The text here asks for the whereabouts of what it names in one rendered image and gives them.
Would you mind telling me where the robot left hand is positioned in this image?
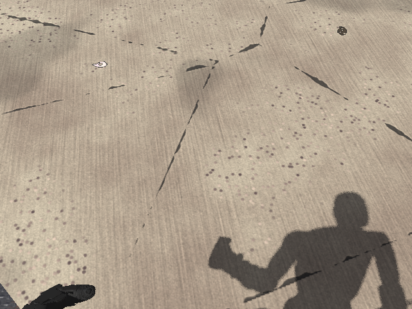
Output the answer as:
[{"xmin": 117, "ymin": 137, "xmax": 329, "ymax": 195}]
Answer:
[{"xmin": 22, "ymin": 284, "xmax": 96, "ymax": 309}]

